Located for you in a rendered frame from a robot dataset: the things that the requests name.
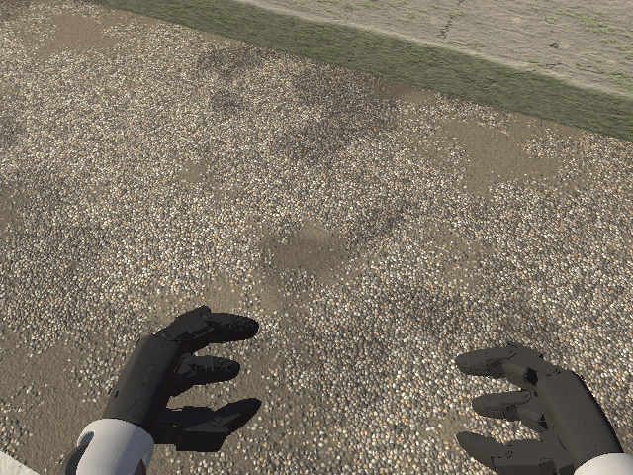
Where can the left robot hand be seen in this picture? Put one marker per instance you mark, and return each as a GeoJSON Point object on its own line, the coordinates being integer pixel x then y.
{"type": "Point", "coordinates": [163, 365]}

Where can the right robot hand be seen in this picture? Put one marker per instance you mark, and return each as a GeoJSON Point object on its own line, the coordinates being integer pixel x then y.
{"type": "Point", "coordinates": [552, 401]}

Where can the robot right forearm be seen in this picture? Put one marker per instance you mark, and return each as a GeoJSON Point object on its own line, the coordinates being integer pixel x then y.
{"type": "Point", "coordinates": [608, 464]}

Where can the robot left forearm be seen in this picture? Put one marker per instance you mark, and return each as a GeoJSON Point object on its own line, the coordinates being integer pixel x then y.
{"type": "Point", "coordinates": [110, 447]}

